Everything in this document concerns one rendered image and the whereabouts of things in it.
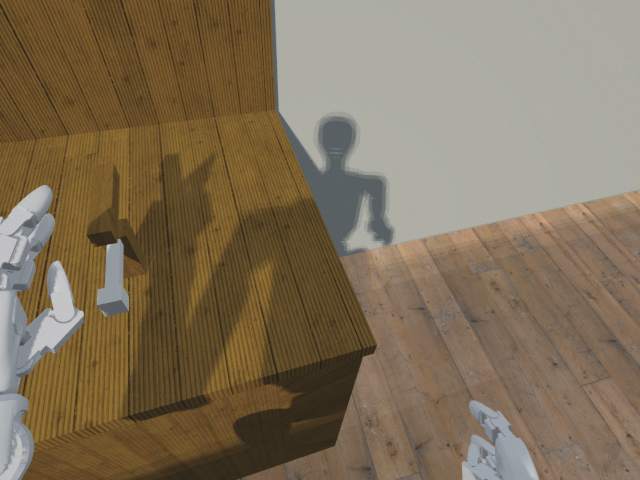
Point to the tap lever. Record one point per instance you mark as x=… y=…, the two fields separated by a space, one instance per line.
x=113 y=299

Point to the counter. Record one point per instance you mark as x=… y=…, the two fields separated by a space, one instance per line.
x=154 y=122

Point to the robot right hand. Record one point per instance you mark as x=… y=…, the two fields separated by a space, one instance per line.
x=508 y=460

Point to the robot left hand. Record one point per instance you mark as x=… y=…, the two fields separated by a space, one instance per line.
x=23 y=234

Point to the robot left forearm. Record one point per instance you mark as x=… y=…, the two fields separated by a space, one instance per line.
x=16 y=440

